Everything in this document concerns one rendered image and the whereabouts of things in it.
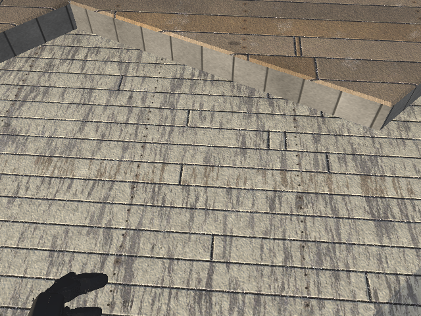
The left robot hand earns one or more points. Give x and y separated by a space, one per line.
51 302

